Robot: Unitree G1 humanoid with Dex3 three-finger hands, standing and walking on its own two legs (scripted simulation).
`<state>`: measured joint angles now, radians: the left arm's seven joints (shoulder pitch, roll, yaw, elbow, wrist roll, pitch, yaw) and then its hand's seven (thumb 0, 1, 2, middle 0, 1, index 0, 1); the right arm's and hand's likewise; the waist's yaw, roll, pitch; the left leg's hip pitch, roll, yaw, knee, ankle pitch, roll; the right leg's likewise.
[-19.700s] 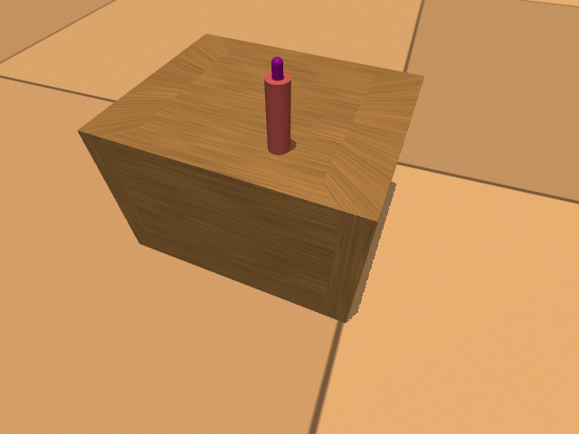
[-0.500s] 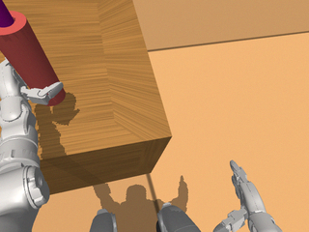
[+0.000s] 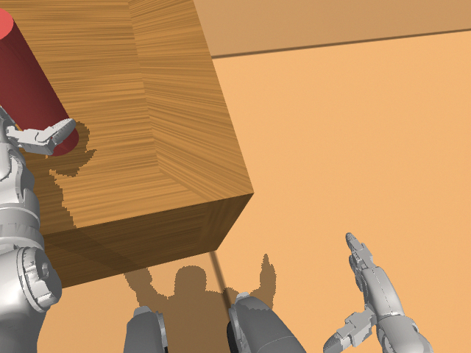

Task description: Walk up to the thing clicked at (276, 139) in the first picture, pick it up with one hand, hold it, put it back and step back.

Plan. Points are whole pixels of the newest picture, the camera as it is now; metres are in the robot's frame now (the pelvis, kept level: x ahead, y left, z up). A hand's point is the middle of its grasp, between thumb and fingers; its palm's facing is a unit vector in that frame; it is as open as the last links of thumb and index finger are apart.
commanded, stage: lower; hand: left
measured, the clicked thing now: (18, 82) +0.52 +0.21 +0.10
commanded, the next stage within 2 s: loosen in 0.60 s
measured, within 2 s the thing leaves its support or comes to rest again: rests again in 0.52 s
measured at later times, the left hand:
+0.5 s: hand (46, 122) +0.53 +0.22 +0.00, palm faces +0.21 -0.98 -0.02, open 9.9 cm
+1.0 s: hand (49, 127) +0.52 +0.21 -0.01, palm faces +0.22 -0.98 +0.01, open 10.8 cm
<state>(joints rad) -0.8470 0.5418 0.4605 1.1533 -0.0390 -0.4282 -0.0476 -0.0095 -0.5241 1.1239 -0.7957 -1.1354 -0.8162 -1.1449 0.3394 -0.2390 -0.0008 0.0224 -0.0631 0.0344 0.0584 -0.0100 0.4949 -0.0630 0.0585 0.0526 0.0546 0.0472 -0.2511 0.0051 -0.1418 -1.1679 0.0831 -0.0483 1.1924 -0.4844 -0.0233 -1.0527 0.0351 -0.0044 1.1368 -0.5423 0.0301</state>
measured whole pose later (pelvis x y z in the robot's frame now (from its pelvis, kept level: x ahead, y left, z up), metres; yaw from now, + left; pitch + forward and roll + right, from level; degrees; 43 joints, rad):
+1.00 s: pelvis +0.00 +0.00 -0.02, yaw +0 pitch +29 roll -5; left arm -0.83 0.53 0.47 1.14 -0.03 -0.48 -0.03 -0.01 -0.50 0.74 -0.84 -0.89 -0.86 -0.88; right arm 0.35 -0.24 0.00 -0.04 -0.07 0.04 0.07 -0.01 0.49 -0.05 0.06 0.05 0.06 0.05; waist -0.28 0.00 -0.16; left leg -1.28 0.08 -0.06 1.29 -0.52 -0.02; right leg -1.15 0.04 -0.01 1.22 -0.57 0.03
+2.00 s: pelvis +0.02 +0.01 +0.05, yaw +1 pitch +17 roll -2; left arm -0.73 0.66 0.42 1.02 0.05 -0.09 -0.02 -0.01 -0.58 0.05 -0.06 -0.06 -0.07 -0.06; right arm 0.40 -0.26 0.01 0.04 0.03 0.15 0.04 -0.01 0.54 -0.06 0.06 0.06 0.06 0.05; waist -0.12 0.00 -0.13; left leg -0.80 0.06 0.00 0.93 -0.42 -0.01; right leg -0.70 0.01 0.03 0.88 -0.46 0.04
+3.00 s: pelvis +0.00 -0.02 +0.05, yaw +4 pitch +7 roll +1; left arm 0.57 0.29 0.22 -0.25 -0.08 0.01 0.04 -0.01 -0.51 0.02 -0.07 -0.05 -0.07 -0.04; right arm 0.49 -0.23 -0.11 0.12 0.05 0.05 -0.07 -0.01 0.48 -0.06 0.06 0.05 0.06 0.05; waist 0.04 0.03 -0.13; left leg -0.63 0.03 -0.02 0.90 -0.39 -0.04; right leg -0.55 -0.02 0.00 0.94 -0.51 0.01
